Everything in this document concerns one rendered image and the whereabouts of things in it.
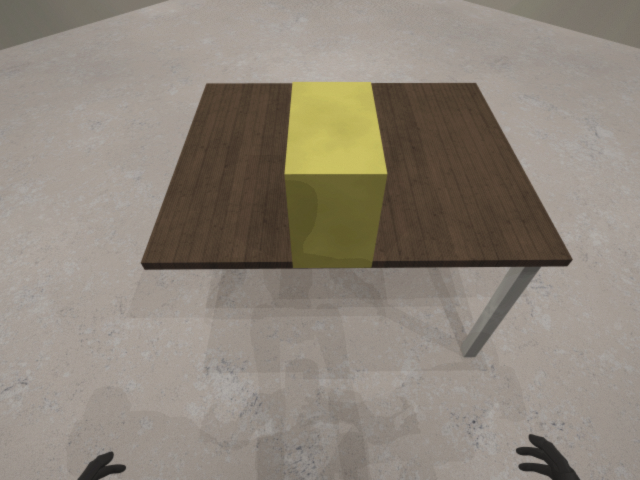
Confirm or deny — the table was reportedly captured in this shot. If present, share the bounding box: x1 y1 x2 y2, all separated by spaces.
141 83 573 357

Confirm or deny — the robot left hand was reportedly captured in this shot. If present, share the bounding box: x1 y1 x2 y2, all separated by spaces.
77 451 126 480

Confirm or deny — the carton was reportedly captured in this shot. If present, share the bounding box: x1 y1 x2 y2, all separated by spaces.
284 82 387 268

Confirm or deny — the robot right hand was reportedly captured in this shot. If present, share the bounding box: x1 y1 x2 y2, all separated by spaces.
516 434 580 480

